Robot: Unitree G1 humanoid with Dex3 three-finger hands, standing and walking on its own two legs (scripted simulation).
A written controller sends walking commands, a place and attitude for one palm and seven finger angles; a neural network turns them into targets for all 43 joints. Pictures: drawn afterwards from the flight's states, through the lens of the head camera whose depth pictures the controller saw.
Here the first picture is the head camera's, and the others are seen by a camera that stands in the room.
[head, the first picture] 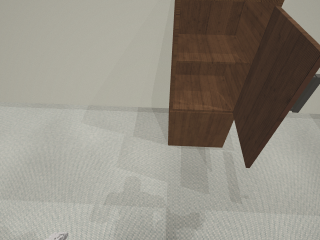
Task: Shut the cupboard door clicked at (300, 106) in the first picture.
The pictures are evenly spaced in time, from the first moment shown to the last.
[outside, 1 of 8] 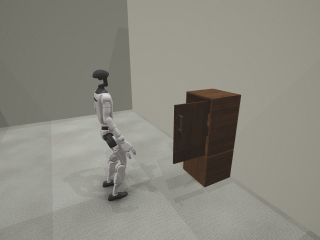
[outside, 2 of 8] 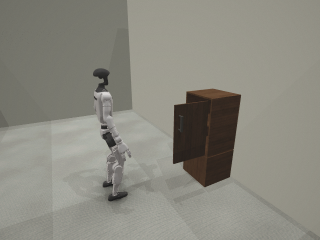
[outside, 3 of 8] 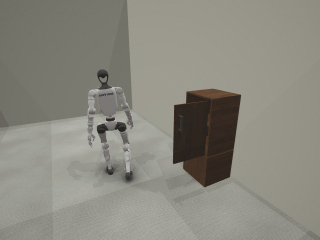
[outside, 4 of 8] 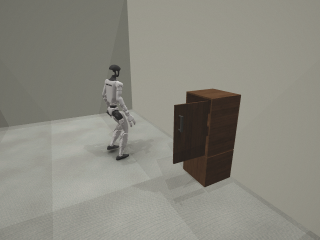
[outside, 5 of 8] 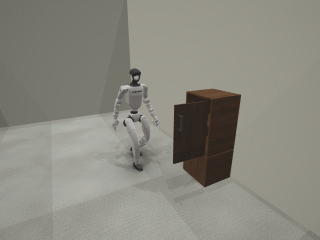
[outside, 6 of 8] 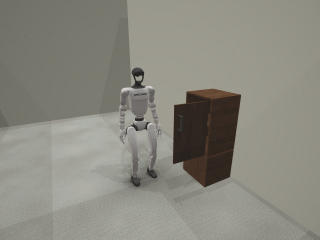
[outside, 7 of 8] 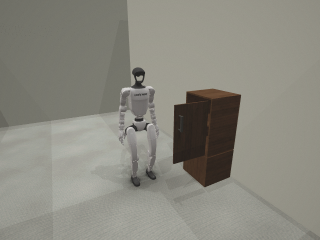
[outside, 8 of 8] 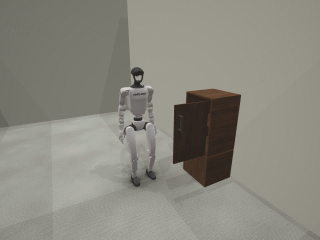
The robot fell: no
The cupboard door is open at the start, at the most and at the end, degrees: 88 88 88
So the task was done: no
